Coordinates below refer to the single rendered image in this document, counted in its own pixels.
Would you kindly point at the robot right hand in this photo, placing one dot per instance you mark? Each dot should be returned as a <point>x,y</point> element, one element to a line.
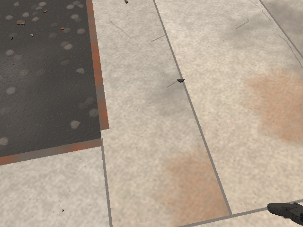
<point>294,211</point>

